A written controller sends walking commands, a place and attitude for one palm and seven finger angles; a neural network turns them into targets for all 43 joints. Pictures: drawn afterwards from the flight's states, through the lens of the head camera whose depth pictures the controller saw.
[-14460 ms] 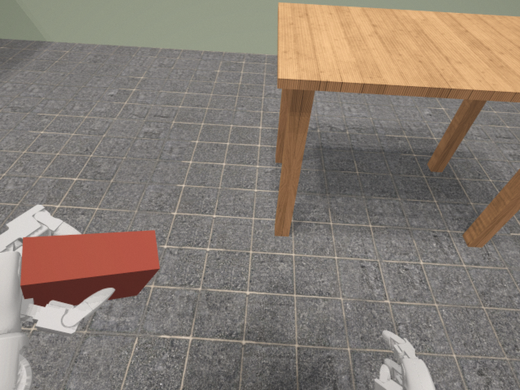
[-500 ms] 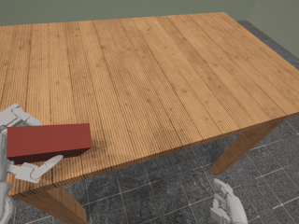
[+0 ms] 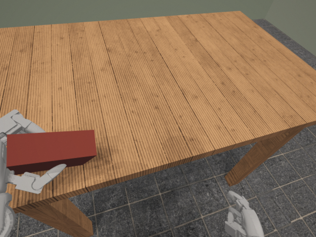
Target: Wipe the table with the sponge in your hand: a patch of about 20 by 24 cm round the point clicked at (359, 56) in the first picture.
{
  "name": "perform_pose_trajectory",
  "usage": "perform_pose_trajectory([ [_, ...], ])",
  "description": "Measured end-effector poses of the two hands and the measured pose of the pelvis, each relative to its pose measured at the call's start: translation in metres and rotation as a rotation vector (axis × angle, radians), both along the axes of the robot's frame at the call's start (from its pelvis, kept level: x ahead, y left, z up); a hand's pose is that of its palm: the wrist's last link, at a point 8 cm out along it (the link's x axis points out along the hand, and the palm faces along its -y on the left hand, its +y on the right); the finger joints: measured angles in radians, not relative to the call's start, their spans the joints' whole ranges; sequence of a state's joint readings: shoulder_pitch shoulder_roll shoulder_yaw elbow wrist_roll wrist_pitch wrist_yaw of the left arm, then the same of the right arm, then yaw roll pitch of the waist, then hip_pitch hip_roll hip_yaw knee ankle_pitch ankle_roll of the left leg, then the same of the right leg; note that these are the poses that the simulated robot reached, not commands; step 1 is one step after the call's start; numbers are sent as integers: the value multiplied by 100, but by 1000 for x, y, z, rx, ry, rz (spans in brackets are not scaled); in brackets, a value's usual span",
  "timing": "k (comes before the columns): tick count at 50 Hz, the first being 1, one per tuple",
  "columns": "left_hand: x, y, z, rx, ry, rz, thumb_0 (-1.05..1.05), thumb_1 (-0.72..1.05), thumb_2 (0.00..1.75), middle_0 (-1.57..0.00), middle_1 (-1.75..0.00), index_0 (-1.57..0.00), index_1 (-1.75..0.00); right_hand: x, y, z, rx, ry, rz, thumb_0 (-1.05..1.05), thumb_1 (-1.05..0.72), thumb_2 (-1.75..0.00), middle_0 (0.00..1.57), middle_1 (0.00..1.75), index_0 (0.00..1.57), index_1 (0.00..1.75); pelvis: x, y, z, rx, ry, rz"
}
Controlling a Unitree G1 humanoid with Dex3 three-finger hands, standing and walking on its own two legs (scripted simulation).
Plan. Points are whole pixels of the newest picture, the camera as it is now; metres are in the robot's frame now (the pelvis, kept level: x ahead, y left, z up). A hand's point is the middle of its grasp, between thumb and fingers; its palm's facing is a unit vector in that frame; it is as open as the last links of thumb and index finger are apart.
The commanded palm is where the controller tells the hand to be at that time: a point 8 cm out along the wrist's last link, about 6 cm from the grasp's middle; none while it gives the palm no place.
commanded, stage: look again from close up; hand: left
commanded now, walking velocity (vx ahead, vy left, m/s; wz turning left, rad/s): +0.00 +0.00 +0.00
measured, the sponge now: (65, 151) +0.24 +0.21 +0.13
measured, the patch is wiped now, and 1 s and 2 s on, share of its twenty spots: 0.00 0.00 0.00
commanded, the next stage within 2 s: turn the palm down, sponge in hand in 0.04 s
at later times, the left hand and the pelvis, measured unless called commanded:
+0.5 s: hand (48, 159) +0.20 +0.21 +0.17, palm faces +0.37 -0.71 -0.60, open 9.2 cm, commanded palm +0.16 +0.26 +0.21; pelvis -0.01 -0.04 -0.01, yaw +1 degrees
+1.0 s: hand (36, 137) +0.22 +0.23 +0.20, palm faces +0.36 -0.44 -0.82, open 9.2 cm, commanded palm +0.18 +0.25 +0.25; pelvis +0.01 -0.06 +0.00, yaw +1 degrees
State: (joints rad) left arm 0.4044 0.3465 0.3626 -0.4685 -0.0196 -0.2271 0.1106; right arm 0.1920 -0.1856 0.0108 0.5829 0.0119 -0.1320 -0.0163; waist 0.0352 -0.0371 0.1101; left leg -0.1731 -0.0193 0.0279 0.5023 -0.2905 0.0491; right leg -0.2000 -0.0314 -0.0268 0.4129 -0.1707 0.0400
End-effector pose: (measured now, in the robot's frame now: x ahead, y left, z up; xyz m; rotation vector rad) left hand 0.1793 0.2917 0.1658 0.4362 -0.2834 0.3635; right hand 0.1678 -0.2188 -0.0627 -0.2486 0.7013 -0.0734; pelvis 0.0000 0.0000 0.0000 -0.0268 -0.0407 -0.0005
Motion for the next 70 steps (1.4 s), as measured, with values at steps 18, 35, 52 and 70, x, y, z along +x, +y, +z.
perform_pose_trajectory([
  [18,13,-9,29,111,142,47,0,-43,105,-81,-141,-82,-141,11,-11,-9,40,-21,118,1,-90,-90,21,30,20,30,-6,-19,-3,24,6,2],
  [35,-12,-30,48,334,276,220,0,-44,105,-82,-141,-83,-140,35,-55,-18,14,-46,72,1,-90,-90,20,29,20,30,-12,-64,-5,30,-19,39],
  [52,7,-35,72,542,322,224,0,-44,105,-82,-141,-83,-140,48,-61,-21,15,-10,-8,1,-90,-90,20,29,20,30,11,-53,-4,31,-3,16],
  [70,17,-21,97,676,372,300,0,-44,105,-82,-140,-83,-140,76,3,0,66,-66,102,1,-90,-90,20,30,19,30,2,-29,4,29,-26,15],
])
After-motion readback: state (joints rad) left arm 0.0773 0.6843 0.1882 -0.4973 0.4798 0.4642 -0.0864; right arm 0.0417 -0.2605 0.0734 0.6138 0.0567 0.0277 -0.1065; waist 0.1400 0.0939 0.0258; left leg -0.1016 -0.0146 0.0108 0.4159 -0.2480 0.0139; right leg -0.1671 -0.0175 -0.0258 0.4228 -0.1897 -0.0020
